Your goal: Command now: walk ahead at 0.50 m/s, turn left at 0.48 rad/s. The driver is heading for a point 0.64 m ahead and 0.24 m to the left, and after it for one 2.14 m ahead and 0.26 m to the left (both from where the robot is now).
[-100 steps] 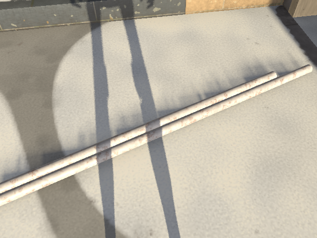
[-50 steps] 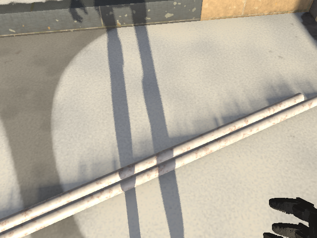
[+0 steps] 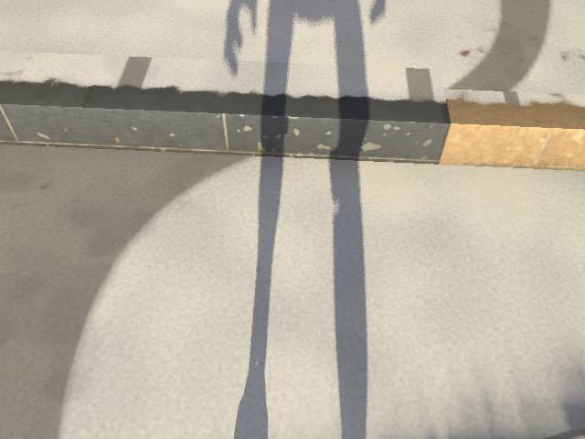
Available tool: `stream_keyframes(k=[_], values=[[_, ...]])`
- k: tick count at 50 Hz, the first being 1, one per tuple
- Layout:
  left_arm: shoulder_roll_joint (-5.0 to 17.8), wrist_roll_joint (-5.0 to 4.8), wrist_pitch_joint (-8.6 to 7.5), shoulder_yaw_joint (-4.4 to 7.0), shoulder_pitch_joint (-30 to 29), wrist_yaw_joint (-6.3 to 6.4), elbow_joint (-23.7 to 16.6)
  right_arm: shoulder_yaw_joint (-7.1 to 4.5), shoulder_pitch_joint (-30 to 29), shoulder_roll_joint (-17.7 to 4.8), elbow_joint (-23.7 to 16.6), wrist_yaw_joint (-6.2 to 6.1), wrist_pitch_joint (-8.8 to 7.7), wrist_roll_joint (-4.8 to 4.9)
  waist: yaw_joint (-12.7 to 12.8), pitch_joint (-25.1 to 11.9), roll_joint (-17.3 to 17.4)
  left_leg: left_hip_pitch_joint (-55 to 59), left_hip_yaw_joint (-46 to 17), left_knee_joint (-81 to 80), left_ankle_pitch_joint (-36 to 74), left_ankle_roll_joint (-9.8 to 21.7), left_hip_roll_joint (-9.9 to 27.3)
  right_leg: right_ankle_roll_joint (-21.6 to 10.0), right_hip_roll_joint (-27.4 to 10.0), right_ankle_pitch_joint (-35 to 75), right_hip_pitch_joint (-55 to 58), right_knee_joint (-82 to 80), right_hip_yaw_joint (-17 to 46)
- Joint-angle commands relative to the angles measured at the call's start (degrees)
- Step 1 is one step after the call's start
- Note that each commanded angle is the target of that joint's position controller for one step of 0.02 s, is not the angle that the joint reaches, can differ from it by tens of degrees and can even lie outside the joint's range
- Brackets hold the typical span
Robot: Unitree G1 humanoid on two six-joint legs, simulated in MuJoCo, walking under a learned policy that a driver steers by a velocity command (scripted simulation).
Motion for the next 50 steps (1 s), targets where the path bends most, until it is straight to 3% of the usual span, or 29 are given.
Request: stream_keyframes(k=[1, 2, 4, 5, 6, 7, 9, 12, 16, 17, 18, 20, 22, 23, 24, 25, 26, 27, 28, 30, 32, 36, 42, 44, 45, 47, 48, 49, 50], values=[[8.97, -0.23, 0.99, 1.95, 2.41, 1.11, -3.25, -2.45, -2.90, -6.83, -6.21, 0.94, -0.93, 0.28, -1.74, -3.45, -2.94, 6.32, 6.45, 1.35, -5.71, 4.30, -5.10, -5.99, -14.75, 63.75, 0.59, 10.21, 0.06], [10.27, -0.35, 1.38, 2.03, 2.23, 1.57, -3.35, -2.79, -0.82, -6.07, -6.07, 1.16, -0.76, 0.70, -3.62, -5.95, -5.31, 12.17, 8.06, 0.86, -6.62, 5.18, -7.33, -5.15, -14.53, 70.91, -0.95, 15.39, -0.41], [11.80, -1.25, 0.82, 2.13, 0.72, 1.77, -3.71, -4.93, 9.25, -8.56, -2.90, 1.38, -0.26, 1.30, -9.49, -12.22, -5.91, 35.58, 7.74, -6.13, 0.91, 8.01, -9.92, -3.15, -12.45, 69.91, -12.28, 30.40, -0.71], [10.90, -1.45, -0.53, 1.74, -0.59, 1.18, -4.59, -6.41, 16.15, -10.51, -0.51, 0.75, 0.38, 1.09, -13.09, -13.78, -2.42, 52.69, 2.46, -11.90, 6.87, 10.82, -8.35, -0.27, -8.65, 48.91, -27.32, 43.45, 0.29], [7.42, -1.14, -1.87, 0.66, -3.80, 0.08, -7.47, -7.06, 18.59, -12.77, 0.01, -0.38, 0.72, 0.96, -13.13, -15.36, 8.62, 63.29, -18.55, -18.35, 2.24, 17.33, 4.32, 1.63, -2.15, -0.56, -43.81, 61.59, 4.64], [7.27, -1.53, -3.67, 0.33, -6.06, -1.04, -9.69, -6.45, 17.32, -12.74, -1.76, -1.06, -0.07, -1.06, -12.47, -20.83, 7.91, 60.89, -30.07, -19.96, 0.72, 20.21, 11.01, -0.63, -2.85, -8.76, -43.86, 67.01, 15.84], [7.32, -2.17, -3.99, 0.72, -11.30, -1.61, -11.75, -5.20, 11.79, -9.18, -2.61, -0.48, -2.03, -0.44, -8.60, -10.24, -0.36, 46.80, -25.20, -23.75, 0.59, 16.44, 8.46, -2.58, -5.88, -6.60, -43.11, 57.05, 17.31], [6.10, -1.18, -2.52, 0.92, -8.45, -1.44, -9.94, -4.26, 5.11, -6.58, -4.61, -0.95, -2.57, -0.11, -3.72, -3.52, 0.44, 31.19, -19.92, -27.64, -1.40, 14.68, 5.38, -1.30, -6.87, -3.47, -36.15, 47.04, 15.79], [2.12, -0.01, -0.77, -0.55, -12.87, -2.42, -11.72, -5.75, 4.25, -11.61, -4.79, -2.65, -0.98, 0.59, -2.25, -2.38, 4.84, 18.30, -13.69, -29.43, -3.88, 12.71, 1.30, 2.89, -1.35, 2.38, -25.31, 27.15, 10.24], [4.15, -0.09, -0.57, 0.25, -11.47, -2.62, -10.74, -6.15, 3.45, -12.40, -5.34, -2.81, -0.96, 0.00, -1.70, -4.35, 5.00, 18.02, -12.74, -27.57, -2.87, 11.74, 0.28, 4.05, -0.99, 11.78, -21.40, 27.65, 10.26], [6.23, -0.50, -0.40, 1.15, -5.64, -2.73, -8.68, -6.02, 0.91, -12.08, -6.62, -2.55, -1.27, -0.94, 1.03, -8.17, 6.53, 17.35, -13.82, -25.91, -2.46, 11.72, 1.93, 4.21, -0.77, 13.15, -15.93, 33.44, 8.67], [9.16, -1.53, 0.03, 2.28, -6.39, -2.35, -8.99, -5.46, -0.90, -9.67, -7.57, -2.74, -2.07, -0.04, 1.50, -6.15, 5.90, 18.47, -15.62, -22.50, -7.39, 9.49, 2.66, 3.80, -4.34, 15.80, -18.42, 31.69, 13.58], [8.74, -1.82, -0.22, 2.82, -2.82, -2.08, -7.82, -5.15, -1.43, -7.81, -7.62, -2.44, -1.94, -0.11, 3.47, -4.60, 5.35, 17.98, -16.91, -15.05, -11.32, 7.87, 2.76, 3.42, -5.48, 11.42, -15.27, 28.67, 13.49], [8.07, -1.69, -0.58, 3.32, 4.60, -1.96, -5.18, -4.86, -3.44, -6.69, -8.11, -2.32, -1.75, -0.51, 7.43, -5.01, 3.88, 13.42, -15.41, -6.41, -11.54, 6.24, 0.84, 2.67, -5.26, 11.34, -7.23, 24.50, 12.14], [7.85, -0.96, -1.44, 3.78, 11.75, -2.07, -1.85, -3.99, -3.67, -3.35, -8.19, -2.37, -1.57, -0.87, 10.43, -3.36, -4.11, 6.86, -10.70, 13.15, -18.58, 4.29, -5.81, 2.07, -5.52, 8.59, -1.78, 17.47, 13.72], [14.58, 1.64, -2.25, 4.21, 4.56, -1.75, -3.63, -2.98, 3.40, 0.08, -11.88, -2.54, -1.55, 1.86, 0.17, -0.34, -22.52, -6.63, -8.50, 22.89, -23.05, 4.44, -9.44, -6.09, -17.43, -19.29, -5.94, 2.13, 45.90], [12.52, 1.05, -2.96, 3.65, -5.45, -1.78, -7.25, -3.02, 5.65, -3.32, -11.71, -2.27, -1.67, 3.94, -3.78, 4.06, -21.97, -7.28, -10.07, 28.53, -21.77, 5.06, -4.40, -11.38, -23.02, -30.07, -15.26, -5.51, 56.29], [8.27, -0.32, -3.21, 2.59, -8.26, -1.60, -8.29, -3.41, 3.54, -6.37, -11.38, -2.09, -1.33, 4.00, -3.78, 6.85, -15.30, -7.17, -9.96, 29.28, -18.73, 4.69, -1.99, -11.73, -23.13, -25.18, -18.63, -4.58, 51.58], [6.57, -0.83, -3.27, 2.25, -7.72, -1.58, -7.71, -3.63, 3.46, -7.05, -10.08, -2.33, -0.87, 2.77, -3.94, 5.26, -8.20, -6.20, -8.78, 29.59, -17.47, 4.32, -0.46, -10.85, -20.96, -17.69, -17.24, -2.50, 44.77], [6.92, 0.16, -3.41, 2.45, -8.53, -0.87, -7.05, -4.51, 0.84, -8.84, -9.83, -1.90, -0.81, 0.79, -3.86, 3.06, -4.34, -4.08, -8.81, 23.57, -8.93, 3.29, 0.77, -8.41, -15.95, -2.45, -15.91, 0.27, 31.36], [6.69, 0.68, -4.27, 2.34, -5.80, -0.16, -6.05, -4.28, -1.81, -7.31, -10.53, -1.04, -0.70, 0.23, -2.03, 0.53, -3.48, -1.70, -6.91, 20.43, 0.36, 2.15, 0.35, -7.77, -14.36, 5.97, -14.06, -0.09, 23.73], [8.27, -0.09, -3.71, 2.69, -0.88, 0.41, -4.44, -3.24, -7.01, -4.28, -12.76, -0.13, -0.20, 0.66, 0.98, 1.51, -4.19, -0.44, -4.47, 5.53, 9.22, 1.28, -0.16, -7.97, -14.25, 8.20, -10.32, -1.33, 16.13], [10.58, -1.49, -2.75, 3.47, 1.09, 0.21, -4.18, -3.13, -11.63, -3.86, -14.02, 1.46, -1.12, 0.82, 3.02, 5.71, -3.43, 4.13, -1.85, -9.62, 11.24, 2.26, 0.42, -6.78, -16.31, 14.69, -6.99, -2.95, 10.22], [11.96, -2.44, -2.21, 4.14, 1.38, 0.21, -4.02, -3.40, -10.89, -4.62, -14.05, 1.69, -1.64, 0.17, 2.43, 6.99, -2.52, 5.51, -0.24, -14.36, 7.30, 3.57, -0.54, -5.98, -15.96, 26.39, -4.90, 1.28, 7.99], [12.66, -2.57, -1.86, 4.50, 2.06, 0.11, -3.69, -4.04, -8.34, -5.96, -13.45, 1.54, -2.07, -0.35, 1.21, 4.73, -1.17, 9.12, 1.78, -16.45, 6.55, 4.60, -2.64, -5.34, -14.60, 35.69, -3.16, 7.22, 5.74], [11.97, -2.55, -1.65, 4.24, 2.18, 0.13, -3.62, -6.11, 8.28, -9.03, -8.40, 0.46, -2.68, -1.56, -7.19, -4.58, 2.41, 33.14, 4.00, -21.54, 16.06, 7.95, -7.32, -3.02, -9.90, 48.07, -10.93, 28.84, 1.13], [7.00, -0.58, -2.03, 2.38, -0.05, -0.07, -6.21, -6.65, 17.59, -12.58, -6.91, -0.65, -2.61, -2.94, -10.87, -11.22, 9.67, 54.92, -10.15, -14.82, 36.04, 13.87, 4.73, -0.44, -5.26, 9.28, -31.89, 53.10, 1.64], [2.80, 1.73, -3.05, 0.02, 6.91, -0.83, -7.19, -5.05, 15.40, -15.37, -8.94, -1.42, -2.66, -3.63, -5.02, -20.26, 17.68, 69.28, -27.23, -6.42, 71.13, 21.11, 18.96, 1.55, -0.44, -23.20, -47.08, 69.97, 9.24], [7.88, -0.25, -3.15, 0.57, 8.17, -1.28, -5.44, -4.97, 18.36, -13.23, -7.47, -1.22, -1.89, -3.22, -9.74, -29.27, 9.93, 70.14, -27.03, -8.82, 67.06, 24.84, 22.21, 1.95, -1.22, -21.39, -47.82, 73.41, 18.75]])
Keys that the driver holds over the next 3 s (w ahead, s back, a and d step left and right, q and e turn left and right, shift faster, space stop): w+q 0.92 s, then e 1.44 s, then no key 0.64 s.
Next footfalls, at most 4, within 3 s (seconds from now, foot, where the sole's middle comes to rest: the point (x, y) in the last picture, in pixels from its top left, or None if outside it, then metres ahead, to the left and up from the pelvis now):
0.48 right None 0.38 -0.08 -0.74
0.96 left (184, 404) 0.52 0.30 -0.77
1.44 right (248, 328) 0.72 0.18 -0.77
1.84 left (150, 356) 0.64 0.41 -0.77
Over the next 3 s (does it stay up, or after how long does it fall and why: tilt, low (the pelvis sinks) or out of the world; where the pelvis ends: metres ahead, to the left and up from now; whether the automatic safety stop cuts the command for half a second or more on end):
stays up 0.61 0.28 0.00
